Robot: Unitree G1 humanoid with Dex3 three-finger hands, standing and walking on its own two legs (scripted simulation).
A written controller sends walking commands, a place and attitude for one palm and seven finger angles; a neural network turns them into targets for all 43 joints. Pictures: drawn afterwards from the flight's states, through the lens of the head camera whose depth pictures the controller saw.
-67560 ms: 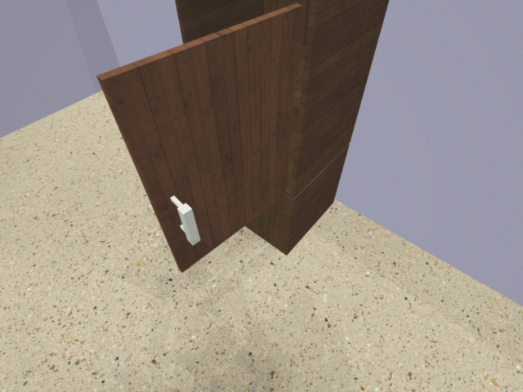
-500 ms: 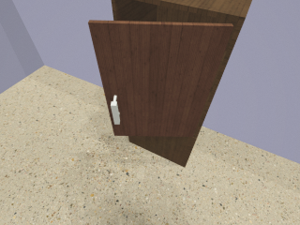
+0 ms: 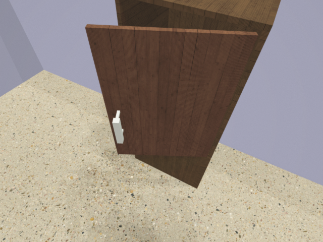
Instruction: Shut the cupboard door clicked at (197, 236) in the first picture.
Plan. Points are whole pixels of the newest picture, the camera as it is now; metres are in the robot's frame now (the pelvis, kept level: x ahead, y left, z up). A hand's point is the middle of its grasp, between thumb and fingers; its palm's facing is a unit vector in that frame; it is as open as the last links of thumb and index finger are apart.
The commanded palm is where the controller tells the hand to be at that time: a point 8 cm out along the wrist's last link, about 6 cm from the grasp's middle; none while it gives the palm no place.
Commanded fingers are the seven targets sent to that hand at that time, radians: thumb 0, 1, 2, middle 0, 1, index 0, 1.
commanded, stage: shuffle to correct the standing spot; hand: left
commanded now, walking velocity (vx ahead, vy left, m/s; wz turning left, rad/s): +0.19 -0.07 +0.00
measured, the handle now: (119, 127) +0.50 +0.19 -0.10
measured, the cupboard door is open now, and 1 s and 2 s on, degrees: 27 27 27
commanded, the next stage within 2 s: come to a stop and stand still in 0.08 s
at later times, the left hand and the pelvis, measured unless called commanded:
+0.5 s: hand out of the picture +0.15 +0.14 -0.16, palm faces +0.09 -0.96 -0.25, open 7.3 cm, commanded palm none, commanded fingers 0.00 0.90 0.90 -0.20 -0.30 -0.20 -0.30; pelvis +0.07 -0.05 +0.00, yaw +4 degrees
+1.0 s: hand out of the picture +0.00 +0.21 -0.17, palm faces +0.11 -0.98 -0.16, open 7.3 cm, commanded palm none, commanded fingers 0.00 0.90 0.90 -0.20 -0.30 -0.20 -0.30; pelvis +0.03 +0.02 +0.02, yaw +2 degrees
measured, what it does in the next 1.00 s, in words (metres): steps on the spot: right foot, then left foot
